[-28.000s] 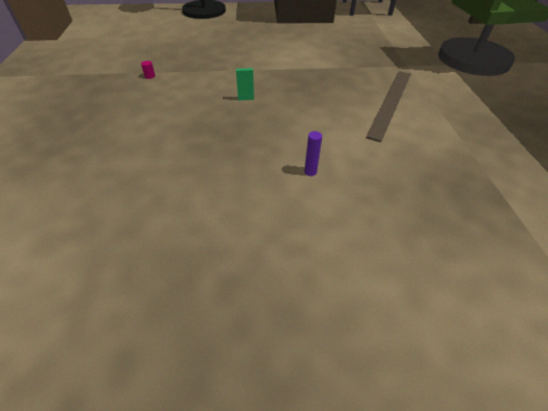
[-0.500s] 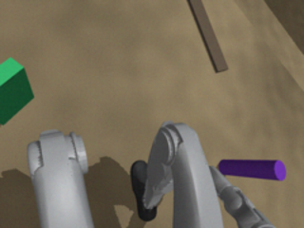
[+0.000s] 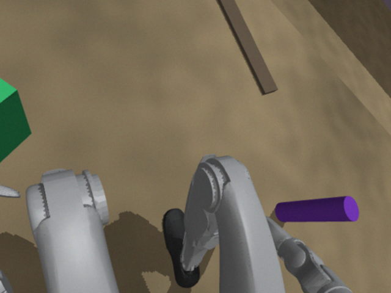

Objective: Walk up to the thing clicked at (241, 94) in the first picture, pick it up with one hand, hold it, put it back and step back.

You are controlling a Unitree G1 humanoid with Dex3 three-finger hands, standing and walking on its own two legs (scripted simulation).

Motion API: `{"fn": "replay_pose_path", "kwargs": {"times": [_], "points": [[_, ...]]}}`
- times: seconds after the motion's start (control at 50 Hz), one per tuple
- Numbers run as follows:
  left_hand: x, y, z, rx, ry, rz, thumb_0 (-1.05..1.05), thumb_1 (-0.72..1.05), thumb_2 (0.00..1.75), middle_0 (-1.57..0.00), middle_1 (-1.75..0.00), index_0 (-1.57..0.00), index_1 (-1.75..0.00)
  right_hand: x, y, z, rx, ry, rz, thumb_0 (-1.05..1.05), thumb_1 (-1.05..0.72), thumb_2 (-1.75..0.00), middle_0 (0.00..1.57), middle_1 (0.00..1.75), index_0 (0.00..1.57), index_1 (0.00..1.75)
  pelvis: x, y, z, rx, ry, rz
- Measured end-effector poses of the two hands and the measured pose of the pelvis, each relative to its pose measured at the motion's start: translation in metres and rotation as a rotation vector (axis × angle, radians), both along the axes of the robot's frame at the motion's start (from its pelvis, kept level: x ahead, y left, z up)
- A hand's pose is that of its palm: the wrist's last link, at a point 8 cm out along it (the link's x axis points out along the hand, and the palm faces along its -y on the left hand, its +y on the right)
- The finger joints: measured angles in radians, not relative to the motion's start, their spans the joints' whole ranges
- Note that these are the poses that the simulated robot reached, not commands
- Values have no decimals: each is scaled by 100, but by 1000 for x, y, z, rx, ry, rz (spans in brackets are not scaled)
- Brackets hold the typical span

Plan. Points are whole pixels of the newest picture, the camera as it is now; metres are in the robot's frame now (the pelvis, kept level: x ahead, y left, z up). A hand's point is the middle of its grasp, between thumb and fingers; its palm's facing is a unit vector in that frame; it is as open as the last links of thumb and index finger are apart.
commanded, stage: close in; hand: left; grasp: from the side
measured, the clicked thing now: out of the picture +0.42 +0.31 -0.17
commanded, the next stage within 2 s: rest palm in 0.34 s
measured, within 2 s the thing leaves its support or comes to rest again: neither
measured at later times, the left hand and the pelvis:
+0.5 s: hand out of the picture +0.38 +0.30 -0.14, palm faces +0.38 -0.92 +0.04, open 17.6 cm; pelvis +0.00 +0.00 +0.00, yaw +0 degrees
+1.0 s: hand out of the picture +0.40 +0.31 -0.15, palm faces +0.41 -0.91 +0.02, open 14.6 cm; pelvis +0.00 +0.00 +0.00, yaw -1 degrees
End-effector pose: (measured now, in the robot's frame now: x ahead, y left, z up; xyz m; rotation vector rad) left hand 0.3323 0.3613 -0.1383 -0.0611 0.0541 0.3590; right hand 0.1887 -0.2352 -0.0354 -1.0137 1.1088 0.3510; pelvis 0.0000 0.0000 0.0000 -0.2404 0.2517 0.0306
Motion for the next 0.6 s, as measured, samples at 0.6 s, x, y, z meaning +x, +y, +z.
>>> {"fn": "replay_pose_path", "kwargs": {"times": [0.6], "points": [[10,-15,-9,25,-19,40,-2,-53,6,-6,-3,-6,-3,1,3,2,-32,43,37,0,-92,-90,21,30,20,30,-1,1,-2,-15,-17,-4]]}}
